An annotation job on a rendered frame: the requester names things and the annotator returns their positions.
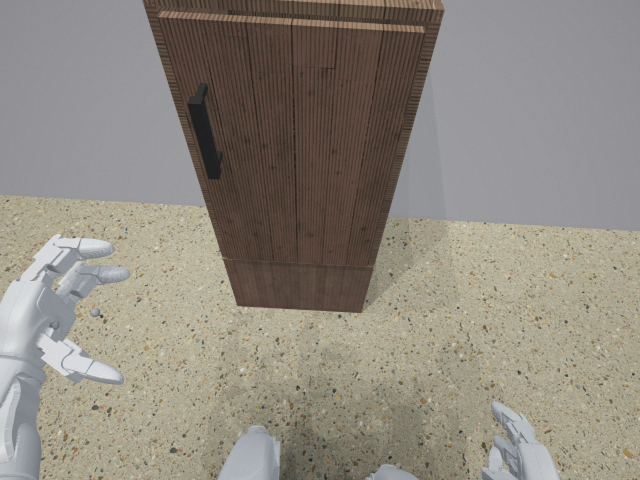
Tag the cupboard door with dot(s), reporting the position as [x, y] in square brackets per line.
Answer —
[308, 116]

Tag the handle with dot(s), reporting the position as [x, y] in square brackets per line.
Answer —
[212, 158]

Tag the left robot forearm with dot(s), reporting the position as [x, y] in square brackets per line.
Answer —
[20, 445]

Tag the robot left hand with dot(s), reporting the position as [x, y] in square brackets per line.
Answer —
[29, 305]

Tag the robot right hand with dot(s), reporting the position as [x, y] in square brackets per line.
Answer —
[529, 461]

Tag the left robot shin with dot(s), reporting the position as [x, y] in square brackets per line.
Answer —
[257, 429]

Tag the robot left thigh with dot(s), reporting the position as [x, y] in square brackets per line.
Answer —
[255, 456]

